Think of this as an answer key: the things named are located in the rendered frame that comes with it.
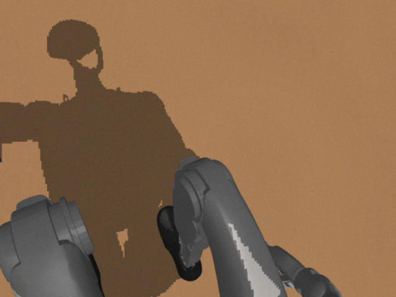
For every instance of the right robot hand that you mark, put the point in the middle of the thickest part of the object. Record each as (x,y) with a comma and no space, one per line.
(287,265)

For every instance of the right robot arm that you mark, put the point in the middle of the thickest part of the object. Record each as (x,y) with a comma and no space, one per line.
(309,283)

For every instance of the right robot foot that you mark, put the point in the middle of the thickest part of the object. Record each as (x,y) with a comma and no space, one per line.
(170,238)

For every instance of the left robot foot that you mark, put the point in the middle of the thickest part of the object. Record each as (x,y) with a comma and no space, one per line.
(96,271)

